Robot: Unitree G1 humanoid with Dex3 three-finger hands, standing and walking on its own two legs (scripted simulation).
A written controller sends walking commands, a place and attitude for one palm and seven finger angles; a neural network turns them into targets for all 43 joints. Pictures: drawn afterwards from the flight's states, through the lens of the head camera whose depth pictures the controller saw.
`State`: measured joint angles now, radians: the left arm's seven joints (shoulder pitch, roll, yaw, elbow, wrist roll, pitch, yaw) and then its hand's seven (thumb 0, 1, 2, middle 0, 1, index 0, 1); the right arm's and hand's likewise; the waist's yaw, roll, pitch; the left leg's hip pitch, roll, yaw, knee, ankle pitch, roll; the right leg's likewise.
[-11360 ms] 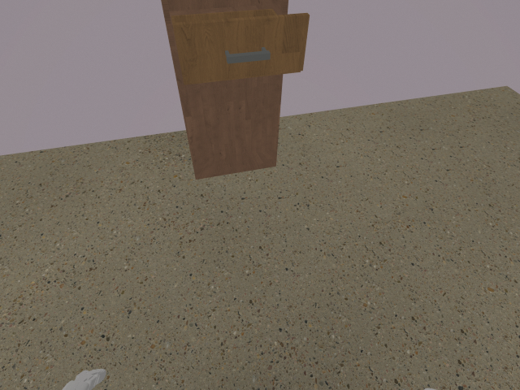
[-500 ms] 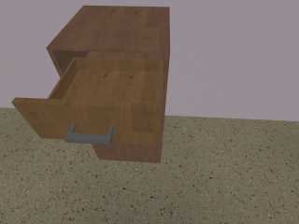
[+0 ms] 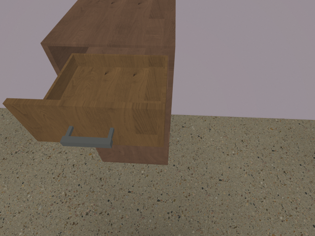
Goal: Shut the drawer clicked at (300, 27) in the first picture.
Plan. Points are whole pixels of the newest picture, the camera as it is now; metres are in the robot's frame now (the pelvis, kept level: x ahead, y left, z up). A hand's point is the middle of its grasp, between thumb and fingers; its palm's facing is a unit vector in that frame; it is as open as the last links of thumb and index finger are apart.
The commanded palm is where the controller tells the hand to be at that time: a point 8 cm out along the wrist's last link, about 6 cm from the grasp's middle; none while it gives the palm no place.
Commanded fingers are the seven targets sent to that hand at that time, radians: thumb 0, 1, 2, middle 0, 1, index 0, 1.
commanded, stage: come to a stop and stand still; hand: left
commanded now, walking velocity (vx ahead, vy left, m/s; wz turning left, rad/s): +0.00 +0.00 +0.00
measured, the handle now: (89, 136) +0.36 +0.21 +0.03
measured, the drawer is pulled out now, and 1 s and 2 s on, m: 0.28 0.28 0.28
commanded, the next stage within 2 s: look again from close up in 1.48 s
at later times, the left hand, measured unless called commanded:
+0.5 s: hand out of the picture -0.07 +0.21 -0.18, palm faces +0.06 -0.98 -0.18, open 7.4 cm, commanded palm none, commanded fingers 0.00 0.90 0.90 -0.20 -0.30 -0.20 -0.30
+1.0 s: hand out of the picture -0.09 +0.19 -0.18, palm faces +0.09 -0.99 -0.12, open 7.4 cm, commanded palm none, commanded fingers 0.00 0.90 0.90 -0.20 -0.30 -0.20 -0.30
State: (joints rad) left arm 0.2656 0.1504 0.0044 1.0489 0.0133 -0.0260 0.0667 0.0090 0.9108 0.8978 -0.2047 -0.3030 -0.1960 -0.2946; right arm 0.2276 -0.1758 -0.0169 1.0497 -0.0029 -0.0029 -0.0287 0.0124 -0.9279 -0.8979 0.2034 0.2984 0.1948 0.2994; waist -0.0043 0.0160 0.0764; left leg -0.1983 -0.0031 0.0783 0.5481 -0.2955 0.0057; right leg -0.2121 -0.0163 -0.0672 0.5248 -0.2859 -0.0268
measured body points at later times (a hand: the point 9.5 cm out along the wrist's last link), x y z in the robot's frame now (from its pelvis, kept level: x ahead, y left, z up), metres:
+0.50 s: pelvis -0.06 +0.03 +0.00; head -0.06 +0.04 +0.45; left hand -0.07 +0.26 -0.16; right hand -0.06 -0.20 -0.15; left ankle -0.01 +0.11 -0.74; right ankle -0.01 -0.10 -0.73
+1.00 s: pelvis -0.05 +0.05 +0.00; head -0.05 +0.06 +0.45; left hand -0.09 +0.24 -0.16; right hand -0.04 -0.17 -0.15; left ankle -0.01 +0.11 -0.74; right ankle +0.00 -0.09 -0.74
